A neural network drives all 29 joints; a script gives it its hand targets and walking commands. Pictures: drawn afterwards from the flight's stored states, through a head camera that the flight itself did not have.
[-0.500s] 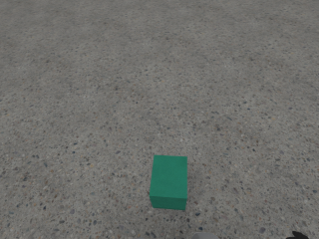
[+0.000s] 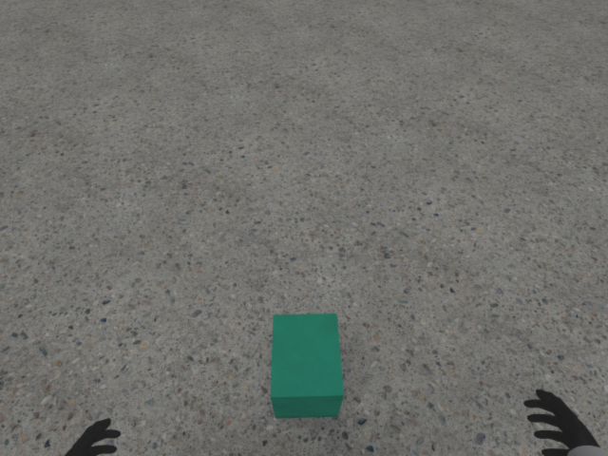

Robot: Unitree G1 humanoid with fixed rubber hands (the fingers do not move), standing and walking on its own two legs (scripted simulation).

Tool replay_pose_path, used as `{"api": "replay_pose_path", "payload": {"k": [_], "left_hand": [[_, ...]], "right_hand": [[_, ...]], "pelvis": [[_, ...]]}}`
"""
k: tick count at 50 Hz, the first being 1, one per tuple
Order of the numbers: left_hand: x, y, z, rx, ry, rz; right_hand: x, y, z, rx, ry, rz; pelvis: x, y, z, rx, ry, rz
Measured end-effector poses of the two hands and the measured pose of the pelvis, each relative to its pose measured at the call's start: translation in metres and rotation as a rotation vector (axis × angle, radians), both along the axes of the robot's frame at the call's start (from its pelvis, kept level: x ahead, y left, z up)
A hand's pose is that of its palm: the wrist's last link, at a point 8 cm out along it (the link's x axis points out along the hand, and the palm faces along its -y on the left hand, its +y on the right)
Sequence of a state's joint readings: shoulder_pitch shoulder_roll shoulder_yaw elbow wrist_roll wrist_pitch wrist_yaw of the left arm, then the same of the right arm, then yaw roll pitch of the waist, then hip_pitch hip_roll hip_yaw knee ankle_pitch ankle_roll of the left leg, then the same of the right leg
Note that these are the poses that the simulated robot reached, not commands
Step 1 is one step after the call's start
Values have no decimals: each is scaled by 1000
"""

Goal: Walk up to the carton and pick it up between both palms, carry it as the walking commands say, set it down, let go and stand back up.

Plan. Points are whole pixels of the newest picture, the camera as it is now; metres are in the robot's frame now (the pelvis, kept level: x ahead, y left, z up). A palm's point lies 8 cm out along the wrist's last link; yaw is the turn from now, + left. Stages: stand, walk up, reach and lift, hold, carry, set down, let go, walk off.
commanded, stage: walk up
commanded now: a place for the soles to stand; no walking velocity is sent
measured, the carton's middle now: (305, 366) +0.45 +0.01 -0.65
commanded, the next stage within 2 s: none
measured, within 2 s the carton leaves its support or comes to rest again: neither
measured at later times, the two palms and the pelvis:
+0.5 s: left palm out of the picture +0.12 +0.31 -0.08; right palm out of the picture +0.10 -0.35 -0.09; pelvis +0.00 -0.01 +0.01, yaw -3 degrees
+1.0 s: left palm out of the picture +0.12 +0.35 -0.09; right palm out of the picture +0.08 -0.28 -0.08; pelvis -0.01 +0.05 +0.01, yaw -6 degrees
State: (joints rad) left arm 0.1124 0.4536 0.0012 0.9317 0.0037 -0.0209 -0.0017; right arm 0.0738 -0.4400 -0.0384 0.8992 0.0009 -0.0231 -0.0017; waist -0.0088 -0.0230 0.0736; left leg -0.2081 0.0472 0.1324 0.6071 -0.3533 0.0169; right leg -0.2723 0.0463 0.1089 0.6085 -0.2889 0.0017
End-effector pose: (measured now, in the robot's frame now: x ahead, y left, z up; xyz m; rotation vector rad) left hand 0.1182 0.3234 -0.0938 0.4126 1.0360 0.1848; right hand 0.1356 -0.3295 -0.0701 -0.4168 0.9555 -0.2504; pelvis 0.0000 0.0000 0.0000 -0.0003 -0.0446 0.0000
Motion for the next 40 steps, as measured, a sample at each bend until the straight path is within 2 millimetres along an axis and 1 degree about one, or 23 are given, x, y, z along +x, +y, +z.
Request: {"api": "replay_pose_path", "payload": {"k": [6,10,16,22,24,27,31,34,37,40], "left_hand": [[-11,-5,2,20,46,-1],[-14,-9,6,29,62,-8],[-6,-15,12,27,55,-17],[5,-19,15,29,34,-26],[4,-15,16,54,23,-28],[-5,1,19,101,33,-25],[-18,28,21,134,52,-17],[-19,44,15,123,54,-20],[-18,48,10,91,59,-23],[-17,47,4,61,73,-36]], "right_hand": [[-5,-7,-7,26,19,-28],[-12,-9,-12,47,40,-42],[-25,-9,-17,65,78,-60],[-36,-15,-18,62,104,-79],[-36,-18,-19,56,112,-87],[-36,-17,-17,47,111,-95],[-44,-4,-17,38,120,-97],[-57,10,-21,28,138,-100],[-68,26,-22,44,145,-109],[-70,39,-21,61,130,-116]], "pelvis": [[-1,-7,2,7,-3,-15],[-1,-10,4,13,2,-19],[-1,-11,8,16,8,-25],[-1,-13,9,14,9,-32],[-3,-11,7,6,15,-36],[-7,-4,6,1,19,-58],[-12,11,5,0,20,-67],[-15,26,0,4,19,-67],[-17,36,2,3,9,-86],[-15,40,2,0,1,-103]]}}
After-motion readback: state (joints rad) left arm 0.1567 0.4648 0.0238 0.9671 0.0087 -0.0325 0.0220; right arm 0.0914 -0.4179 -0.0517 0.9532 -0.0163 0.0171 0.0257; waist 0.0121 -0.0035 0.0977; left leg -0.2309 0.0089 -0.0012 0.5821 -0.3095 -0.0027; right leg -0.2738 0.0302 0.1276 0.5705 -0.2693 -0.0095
